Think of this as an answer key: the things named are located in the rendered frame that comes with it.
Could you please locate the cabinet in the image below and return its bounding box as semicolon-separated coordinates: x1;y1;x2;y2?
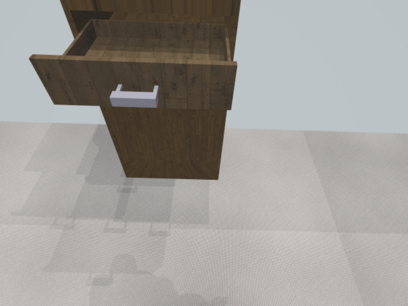
60;0;241;180

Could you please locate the handle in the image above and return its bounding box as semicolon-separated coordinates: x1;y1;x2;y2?
110;84;159;108

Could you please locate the drawer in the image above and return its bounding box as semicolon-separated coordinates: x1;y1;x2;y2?
29;19;237;110

